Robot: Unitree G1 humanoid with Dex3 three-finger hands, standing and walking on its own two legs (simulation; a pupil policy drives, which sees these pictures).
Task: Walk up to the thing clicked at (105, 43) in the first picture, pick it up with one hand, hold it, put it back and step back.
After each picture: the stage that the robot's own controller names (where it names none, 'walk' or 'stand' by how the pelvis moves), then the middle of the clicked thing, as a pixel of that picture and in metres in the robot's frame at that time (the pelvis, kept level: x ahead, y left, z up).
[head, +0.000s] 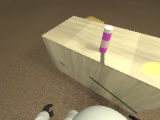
stand; (105, 40) +0.66 -0.09 +0.06
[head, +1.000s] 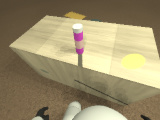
rise first; (78, 40) +0.56 +0.14 +0.08
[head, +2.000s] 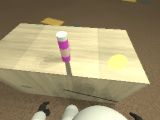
stand; (64, 48) +0.48 +0.23 +0.09
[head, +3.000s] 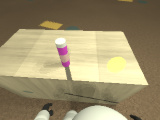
stand; (63, 54) +0.46 +0.22 +0.06
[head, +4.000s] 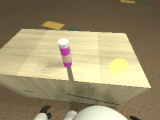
stand; (65, 54) +0.45 +0.21 +0.06
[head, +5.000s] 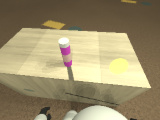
stand; (66, 54) +0.46 +0.21 +0.06
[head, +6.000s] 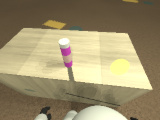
stand; (66, 54) +0.45 +0.21 +0.06
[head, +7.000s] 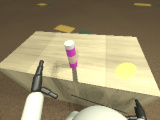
rise first; (71, 55) +0.46 +0.20 +0.06
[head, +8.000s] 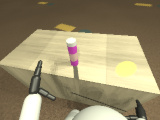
go down; (73, 53) +0.48 +0.19 +0.06
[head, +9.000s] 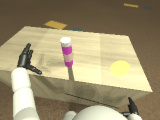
go down; (67, 53) +0.47 +0.19 +0.07
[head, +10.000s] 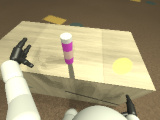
go down; (67, 50) +0.47 +0.18 +0.08
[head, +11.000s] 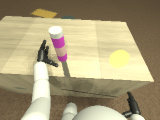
close in; (59, 46) +0.46 +0.20 +0.11
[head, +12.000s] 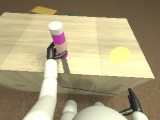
close; (60, 43) +0.47 +0.19 +0.12
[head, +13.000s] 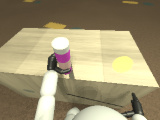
lift; (63, 59) +0.32 +0.16 +0.19
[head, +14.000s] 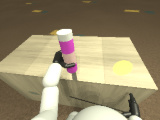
lift; (68, 53) +0.33 +0.14 +0.23
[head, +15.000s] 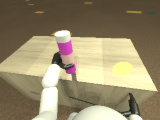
hold; (67, 55) +0.33 +0.15 +0.22
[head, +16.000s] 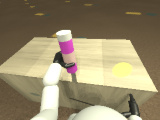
hold; (68, 54) +0.33 +0.14 +0.23
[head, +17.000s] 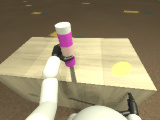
crouch; (67, 47) +0.36 +0.15 +0.25
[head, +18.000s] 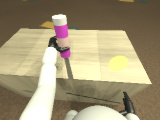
lower; (62, 39) +0.45 +0.17 +0.22
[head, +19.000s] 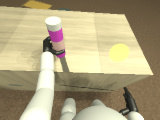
lower; (57, 40) +0.47 +0.19 +0.13
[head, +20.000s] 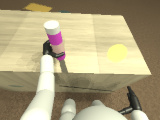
lower; (57, 43) +0.46 +0.19 +0.13
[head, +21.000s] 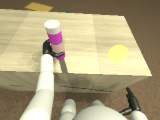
lower; (57, 43) +0.46 +0.19 +0.13
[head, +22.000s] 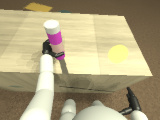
lower; (56, 43) +0.46 +0.19 +0.13
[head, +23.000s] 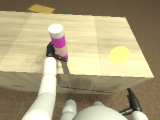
open; (60, 46) +0.44 +0.18 +0.12
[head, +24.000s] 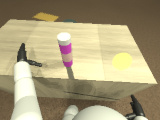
sink last; (66, 52) +0.42 +0.16 +0.11
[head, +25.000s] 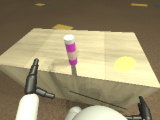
stand; (71, 51) +0.47 +0.19 +0.11
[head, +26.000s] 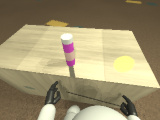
stand; (69, 51) +0.44 +0.18 +0.11
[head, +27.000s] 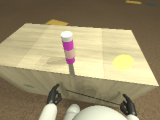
stand; (68, 49) +0.46 +0.18 +0.12
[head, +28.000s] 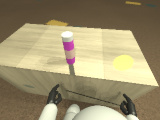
stand; (69, 49) +0.46 +0.18 +0.12
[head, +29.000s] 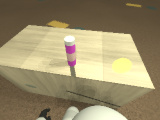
stand; (70, 52) +0.46 +0.18 +0.08
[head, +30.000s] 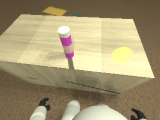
walk; (67, 44) +0.48 +0.19 +0.08
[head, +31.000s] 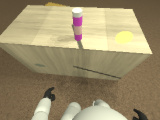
walk; (77, 26) +0.67 +0.14 +0.08
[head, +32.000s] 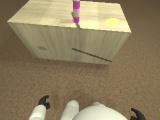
walk; (76, 10) +0.99 +0.22 +0.07
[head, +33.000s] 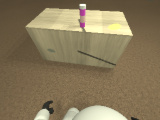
stand; (82, 16) +1.08 +0.16 +0.07
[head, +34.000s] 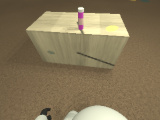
stand; (80, 19) +1.09 +0.17 +0.06
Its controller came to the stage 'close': yes
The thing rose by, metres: 0.20
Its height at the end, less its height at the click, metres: +0.00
